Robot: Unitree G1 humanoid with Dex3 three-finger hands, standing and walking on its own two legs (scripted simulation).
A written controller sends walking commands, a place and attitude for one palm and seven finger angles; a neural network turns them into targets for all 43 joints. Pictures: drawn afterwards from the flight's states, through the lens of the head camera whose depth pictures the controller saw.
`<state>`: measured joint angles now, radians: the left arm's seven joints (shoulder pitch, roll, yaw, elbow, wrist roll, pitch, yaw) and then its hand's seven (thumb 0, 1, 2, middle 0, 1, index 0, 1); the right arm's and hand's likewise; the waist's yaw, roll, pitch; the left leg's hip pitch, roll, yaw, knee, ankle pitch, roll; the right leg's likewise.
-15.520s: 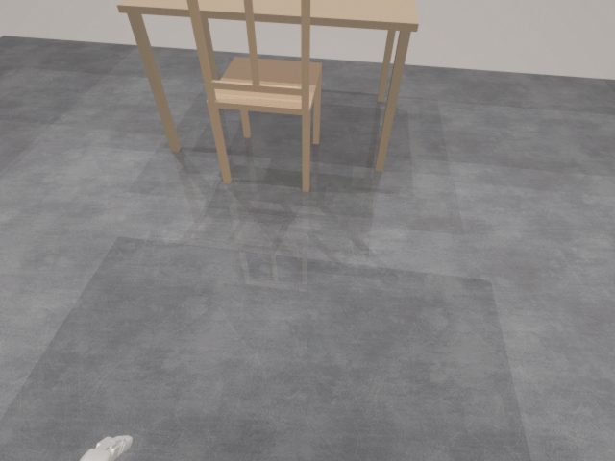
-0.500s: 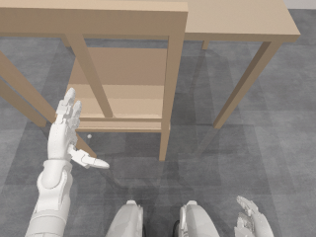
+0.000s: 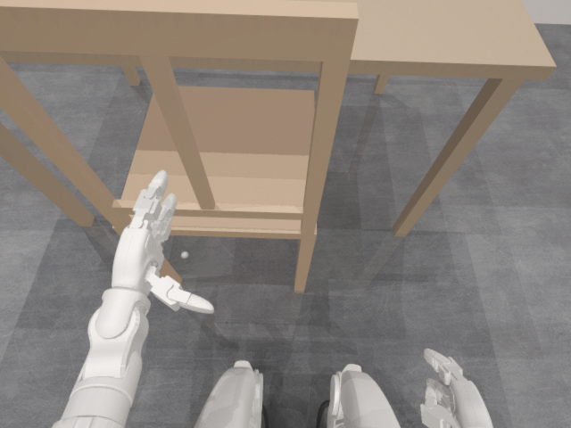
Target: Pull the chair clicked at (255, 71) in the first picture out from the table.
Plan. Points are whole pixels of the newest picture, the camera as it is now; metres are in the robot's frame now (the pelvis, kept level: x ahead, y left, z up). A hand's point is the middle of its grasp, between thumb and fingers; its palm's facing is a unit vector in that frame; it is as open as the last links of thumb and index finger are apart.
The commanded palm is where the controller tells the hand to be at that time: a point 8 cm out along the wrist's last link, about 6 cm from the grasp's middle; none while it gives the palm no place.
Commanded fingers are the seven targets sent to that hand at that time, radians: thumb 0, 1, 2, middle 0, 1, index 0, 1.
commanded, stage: aim the fingers beside a spindle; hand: left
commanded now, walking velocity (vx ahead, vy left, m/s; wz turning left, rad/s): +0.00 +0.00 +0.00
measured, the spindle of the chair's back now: (187, 149) +0.49 +0.17 +0.04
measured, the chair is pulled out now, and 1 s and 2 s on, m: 0.00 0.00 0.00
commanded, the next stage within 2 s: none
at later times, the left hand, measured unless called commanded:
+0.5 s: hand (190, 253) +0.34 +0.15 +0.02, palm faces -0.04 -1.00 -0.03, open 16.9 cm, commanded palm +0.32 +0.21 +0.03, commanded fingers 0.00 -0.50 0.30 -0.06 -0.08 -0.06 -0.08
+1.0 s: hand (173, 250) +0.34 +0.17 +0.02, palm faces +0.00 -1.00 -0.05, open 16.9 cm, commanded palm +0.31 +0.21 +0.02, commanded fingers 0.00 -0.50 0.30 -0.06 -0.08 -0.06 -0.08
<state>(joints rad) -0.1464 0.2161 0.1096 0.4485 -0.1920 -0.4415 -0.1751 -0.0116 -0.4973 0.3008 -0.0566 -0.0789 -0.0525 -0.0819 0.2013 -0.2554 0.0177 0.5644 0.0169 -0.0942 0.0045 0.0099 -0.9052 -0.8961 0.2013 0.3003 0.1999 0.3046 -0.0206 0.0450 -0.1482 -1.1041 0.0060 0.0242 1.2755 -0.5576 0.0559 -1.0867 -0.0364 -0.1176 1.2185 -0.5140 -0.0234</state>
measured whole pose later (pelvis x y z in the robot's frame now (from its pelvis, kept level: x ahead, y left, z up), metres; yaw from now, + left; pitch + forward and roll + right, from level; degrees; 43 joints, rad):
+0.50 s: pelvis +0.00 +0.00 +0.00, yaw -1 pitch +22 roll -3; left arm -0.08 0.19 0.11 0.35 -0.17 -0.48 -0.14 -0.01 -0.50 0.30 -0.06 -0.08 -0.06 -0.08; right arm 0.21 -0.25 0.00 0.57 0.00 -0.11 0.00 0.01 -0.91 -0.90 0.20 0.30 0.20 0.30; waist -0.04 0.03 -0.14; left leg -1.08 0.01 0.03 1.26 -0.56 0.05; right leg -1.07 -0.03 -0.11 1.21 -0.51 -0.02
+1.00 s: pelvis +0.00 +0.00 +0.00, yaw +0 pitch +22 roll -3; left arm -0.13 0.23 0.15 0.42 -0.19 -0.47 -0.16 -0.01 -0.50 0.30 -0.06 -0.08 -0.06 -0.08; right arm 0.20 -0.25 0.02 0.57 0.01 -0.10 0.01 0.01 -0.91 -0.90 0.20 0.30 0.20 0.30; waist -0.03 0.04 -0.15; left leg -1.10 0.01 0.03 1.28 -0.56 0.06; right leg -1.09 -0.03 -0.11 1.22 -0.51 -0.02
